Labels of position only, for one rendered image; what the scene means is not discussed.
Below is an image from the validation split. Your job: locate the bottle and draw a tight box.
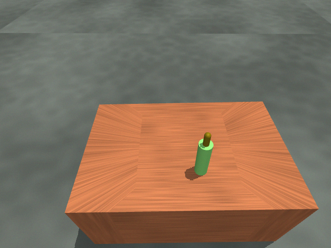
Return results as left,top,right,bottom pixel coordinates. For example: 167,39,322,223
194,132,214,176

